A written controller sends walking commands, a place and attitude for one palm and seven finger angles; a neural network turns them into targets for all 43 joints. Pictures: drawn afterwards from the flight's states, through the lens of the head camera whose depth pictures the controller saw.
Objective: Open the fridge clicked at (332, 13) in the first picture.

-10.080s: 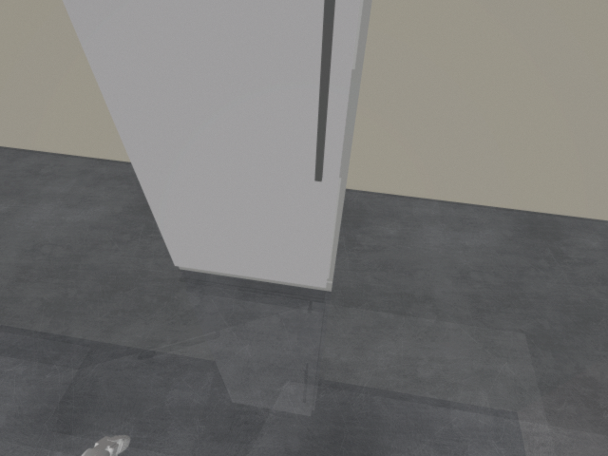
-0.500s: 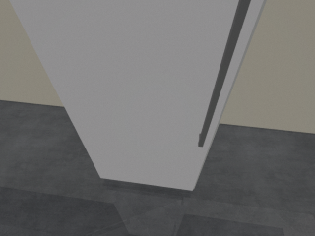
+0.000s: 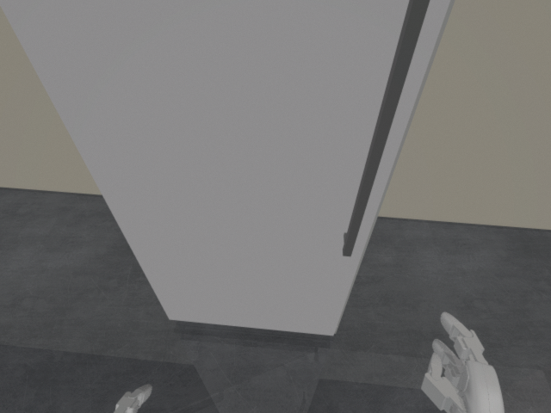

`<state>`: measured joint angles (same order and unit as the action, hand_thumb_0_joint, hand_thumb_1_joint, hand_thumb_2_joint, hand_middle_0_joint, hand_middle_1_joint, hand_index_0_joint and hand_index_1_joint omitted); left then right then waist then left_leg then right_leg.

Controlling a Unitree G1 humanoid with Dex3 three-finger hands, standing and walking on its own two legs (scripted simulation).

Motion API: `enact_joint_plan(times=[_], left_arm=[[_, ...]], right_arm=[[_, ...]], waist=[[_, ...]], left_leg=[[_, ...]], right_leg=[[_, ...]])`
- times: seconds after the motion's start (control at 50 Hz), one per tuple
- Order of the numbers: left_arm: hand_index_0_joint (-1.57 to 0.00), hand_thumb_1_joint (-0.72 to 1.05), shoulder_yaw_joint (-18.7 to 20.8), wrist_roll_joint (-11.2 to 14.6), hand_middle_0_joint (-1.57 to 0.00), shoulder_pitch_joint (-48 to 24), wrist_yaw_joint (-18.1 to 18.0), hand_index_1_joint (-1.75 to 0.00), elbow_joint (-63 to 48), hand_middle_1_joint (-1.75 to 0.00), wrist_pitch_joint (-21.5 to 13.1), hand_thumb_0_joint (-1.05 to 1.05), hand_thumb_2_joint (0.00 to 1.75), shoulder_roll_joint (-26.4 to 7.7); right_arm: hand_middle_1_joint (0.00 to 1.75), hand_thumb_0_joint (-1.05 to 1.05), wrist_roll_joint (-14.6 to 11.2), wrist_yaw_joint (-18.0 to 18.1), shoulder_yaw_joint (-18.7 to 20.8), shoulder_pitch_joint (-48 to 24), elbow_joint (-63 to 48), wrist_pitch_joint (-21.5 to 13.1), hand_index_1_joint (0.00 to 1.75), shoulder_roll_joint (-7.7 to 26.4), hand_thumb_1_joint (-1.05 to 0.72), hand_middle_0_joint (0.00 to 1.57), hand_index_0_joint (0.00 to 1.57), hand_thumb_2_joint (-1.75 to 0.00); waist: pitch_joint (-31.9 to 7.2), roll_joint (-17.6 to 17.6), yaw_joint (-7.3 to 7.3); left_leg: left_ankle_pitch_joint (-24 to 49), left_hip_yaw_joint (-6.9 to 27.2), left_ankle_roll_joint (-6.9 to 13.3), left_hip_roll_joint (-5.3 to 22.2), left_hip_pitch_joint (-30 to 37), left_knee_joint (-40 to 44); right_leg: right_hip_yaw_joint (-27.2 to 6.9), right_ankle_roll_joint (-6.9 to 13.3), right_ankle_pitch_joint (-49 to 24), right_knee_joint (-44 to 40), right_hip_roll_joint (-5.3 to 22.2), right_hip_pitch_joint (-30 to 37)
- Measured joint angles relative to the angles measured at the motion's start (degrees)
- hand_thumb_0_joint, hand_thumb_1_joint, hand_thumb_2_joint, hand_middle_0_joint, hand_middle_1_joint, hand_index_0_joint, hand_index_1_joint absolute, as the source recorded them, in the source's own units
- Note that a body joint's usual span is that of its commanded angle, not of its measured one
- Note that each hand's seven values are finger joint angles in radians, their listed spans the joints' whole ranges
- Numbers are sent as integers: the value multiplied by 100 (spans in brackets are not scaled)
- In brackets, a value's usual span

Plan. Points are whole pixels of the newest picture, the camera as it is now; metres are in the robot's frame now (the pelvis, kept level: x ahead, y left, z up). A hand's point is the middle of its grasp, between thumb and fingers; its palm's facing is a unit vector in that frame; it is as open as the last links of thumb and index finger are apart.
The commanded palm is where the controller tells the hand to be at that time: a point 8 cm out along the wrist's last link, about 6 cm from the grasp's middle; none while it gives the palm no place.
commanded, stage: raise the hand to about handle height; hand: right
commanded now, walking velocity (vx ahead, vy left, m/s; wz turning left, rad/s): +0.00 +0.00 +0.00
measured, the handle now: (371, 157) +0.48 -0.10 +0.13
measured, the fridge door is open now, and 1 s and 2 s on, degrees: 0 0 0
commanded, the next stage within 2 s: move the hooked fingers beside the handle in 1.92 s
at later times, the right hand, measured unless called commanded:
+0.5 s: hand (453, 358) +0.21 -0.19 +0.06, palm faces +0.05 +0.99 -0.11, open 10.1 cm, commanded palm +0.17 -0.25 +0.08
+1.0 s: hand (513, 283) +0.26 -0.22 +0.16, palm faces +0.10 +0.99 -0.10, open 13.0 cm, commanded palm +0.22 -0.28 +0.17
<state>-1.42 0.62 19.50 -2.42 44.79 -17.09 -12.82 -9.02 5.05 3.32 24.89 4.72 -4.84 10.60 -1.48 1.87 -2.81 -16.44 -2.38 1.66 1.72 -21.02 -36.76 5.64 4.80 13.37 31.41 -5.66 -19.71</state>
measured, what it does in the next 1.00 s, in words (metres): stands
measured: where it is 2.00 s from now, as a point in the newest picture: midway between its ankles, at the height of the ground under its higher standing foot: outside the picture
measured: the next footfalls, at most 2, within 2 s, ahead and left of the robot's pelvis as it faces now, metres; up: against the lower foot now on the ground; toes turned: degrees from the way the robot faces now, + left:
none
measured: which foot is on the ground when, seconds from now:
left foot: down 0.00-1.00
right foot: down 0.00-1.00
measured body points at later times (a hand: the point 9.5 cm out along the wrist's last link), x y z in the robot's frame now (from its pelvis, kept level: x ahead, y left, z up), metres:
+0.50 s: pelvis +0.01 +0.05 -0.03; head +0.04 +0.05 +0.42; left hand +0.22 +0.25 -0.11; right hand +0.20 -0.24 +0.06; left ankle +0.02 +0.11 -0.73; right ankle +0.04 -0.05 -0.73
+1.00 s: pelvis +0.03 +0.03 +0.00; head +0.01 +0.03 +0.45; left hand +0.23 +0.26 -0.05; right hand +0.24 -0.28 +0.16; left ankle +0.03 +0.11 -0.73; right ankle +0.04 -0.05 -0.73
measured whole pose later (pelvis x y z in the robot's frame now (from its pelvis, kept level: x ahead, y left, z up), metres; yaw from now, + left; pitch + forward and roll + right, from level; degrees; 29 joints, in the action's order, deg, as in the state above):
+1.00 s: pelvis +0.03 +0.03 +0.00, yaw -1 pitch -2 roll +1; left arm -2.7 4.5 11.1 -7.8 37.3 -16.7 -15.7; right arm -21.4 -17.2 21.5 10.5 -9.9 2.9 22.9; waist -0.7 -1.5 3.2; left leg -17.8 -5.2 3.4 -2.6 -12.8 -32.3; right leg 2.5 3.0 17.4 34.3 -1.7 -15.2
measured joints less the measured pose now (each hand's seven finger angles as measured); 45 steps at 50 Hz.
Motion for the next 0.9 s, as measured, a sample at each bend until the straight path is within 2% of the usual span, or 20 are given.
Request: enact_joint_plan(times=[0.04, 0.1, 0.12, 0.14, 0.18, 0.24, 0.28, 0.32, 0.38, 0.42, 0.48, 0.52, 0.56, 0.62, 0.72, 0.8, 0.9], left_arm=[[-20, 91, 116, -51, -20, -256, 108, -30, -261, -30, -58, 1, 90, -100], [-20, 91, 285, -81, -20, -670, 286, -30, -715, -30, -14, 1, 90, -171], [-20, 91, 334, -65, -20, -781, 319, -30, -890, -30, 23, 1, 90, -197], [-20, 91, 380, -36, -20, -873, 329, -30, -1060, -30, 68, 1, 90, -222], [-20, 91, 431, 24, -20, -997, 276, -30, -1365, -30, 170, 1, 90, -269], [-20, 91, 434, 51, -20, -1043, 116, -30, -1635, -30, 226, 1, 90, -306], [-20, 91, 386, 44, -20, -1021, 25, -30, -1659, -30, 183, 1, 90, -308], [-20, 91, 294, 48, -20, -1000, -35, -30, -1560, -30, 112, 1, 90, -302], [-20, 91, 94, 85, -20, -1002, -103, -30, -1271, -30, 45, 1, 90, -237], [-20, 91, -44, 126, -20, -999, -151, -30, -1077, -30, 68, 1, 90, -133], [-20, 91, -210, 181, -20, -928, -216, -30, -902, -30, 153, 1, 90, 26], [-20, 91, -275, 198, -20, -837, -257, -30, -855, -30, 185, 1, 90, 82], [-20, 91, -290, 206, -20, -729, -285, -30, -821, -30, 167, 2, 90, 84], [-20, 90, -227, 225, -21, -565, -293, -30, -773, -30, 89, 2, 90, -8], [-20, 91, -43, 285, -20, -423, -336, -30, -683, -30, 0, 2, 90, -284], [-20, 91, 59, 320, -20, -478, -429, -30, -636, -30, -12, 2, 90, -433], [-20, 91, 32, 355, -20, -648, -516, -30, -664, -30, -17, 2, 90, -418]], right_arm=[[35, 1, -176, -370, 188, -176, -298, -742, 35, -48, -83, 20, 20, -86], [39, 0, -406, -1246, 420, -233, -392, -1847, 39, 1, -77, 21, 21, -83], [40, 0, -445, -1523, 472, -161, -430, -1999, 40, 52, -75, 21, 21, -82], [41, 0, -487, -1748, 516, -43, -474, -2003, 41, 108, -73, 21, 21, -82], [44, 0, -610, -2008, 591, 274, -578, -1699, 44, 219, -69, 22, 22, -80], [48, 0, -738, -1957, 757, 711, -727, -1269, 48, 330, -61, 23, 23, -77], [51, 1, -787, -1814, 880, 852, -915, -1307, 51, 395, -57, 23, 23, -75], [54, 1, -847, -1779, 971, 816, -1101, -1530, 54, 440, -52, 23, 23, -73], [59, 1, -944, -1995, 1046, 449, -1266, -1732, 59, 518, -45, 23, 23, -70], [62, 1, -987, -2247, 1104, 114, -1240, -1581, 62, 634, -40, 23, 23, -68], [66, 1, -1087, -2560, 1259, -256, -1051, -999, 66, 880, -33, 24, 24, -65], [69, 1, -1203, -2634, 1408, -355, -939, -604, 69, 1003, -29, 25, 25, -63], [72, 1, -1329, -2616, 1581, -372, -892, -368, 72, 1054, -24, 25, 25, -61], [77, 0, -1451, -2537, 1790, -323, -968, -324, 77, 1000, -17, 26, 26, -58], [84, 0, -1454, -2514, 1847, -348, -1164, -327, 84, 897, -6, 26, 26, -53], [90, 0, -1343, -2413, 1764, -535, -1296, -97, 90, 932, 4, 27, 27, -49], [98, 0, -1274, -2263, 1758, -891, -1448, 233, 98, 1068, 16, 28, 28, -44]], waist=[[-231, -65, -15], [-485, -18, 25], [-533, 4, 62], [-561, 19, 104], [-581, 32, 186], [-543, -18, 327], [-474, -61, 441], [-387, -131, 541], [-271, -242, 634], [-208, -280, 643], [-146, -320, 571], [-125, -349, 487], [-121, -371, 411], [-130, -381, 359], [-106, -362, 399], [-23, -337, 453], [41, -309, 512]], left_leg=[[-160, -26, -6, -83, -335, -324], [-490, -32, 67, -214, -1014, -1046], [-606, -37, 98, -250, -1215, -1296], [-701, -51, 126, -278, -1365, -1504], [-879, -113, 169, -306, -1531, -1782], [-1006, -307, 245, -343, -1561, -1921], [-1042, -461, 290, -375, -1512, -1905], [-1047, -615, 325, -404, -1435, -1842], [-1009, -761, 345, -439, -1310, -1695], [-950, -776, 344, -458, -1203, -1545], [-836, -698, 320, -478, -985, -1266], [-765, -613, 302, -485, -818, -1075], [-702, -528, 289, -490, -660, -900], [-627, -413, 251, -495, -462, -684], [-539, -299, 216, -487, -181, -428], [-451, -269, 219, -475, 78, -220], [-304, -261, 204, -457, 443, 99]], right_leg=[[-6, -65, 247, 511, 111, -416], [32, -84, 643, 1400, 287, -1149], [42, -42, 771, 1674, 335, -1354], [39, -8, 885, 1906, 373, -1512], [-11, -33, 1054, 2242, 417, -1718], [-200, -116, 1200, 2512, 459, -1855], [-357, -170, 1249, 2617, 485, -1901], [-516, -224, 1265, 2673, 502, -1917], [-676, -282, 1233, 2641, 518, -1882], [-702, -317, 1169, 2502, 527, -1780], [-643, -356, 1049, 2163, 538, -1508], [-570, -370, 972, 1910, 540, -1289], [-497, -375, 907, 1676, 538, -1081], [-399, -362, 837, 1392, 533, -822], [-302, -311, 763, 1088, 509, -494], [-282, -265, 693, 897, 483, -240], [-288, -218, 565, 610, 446, 105]])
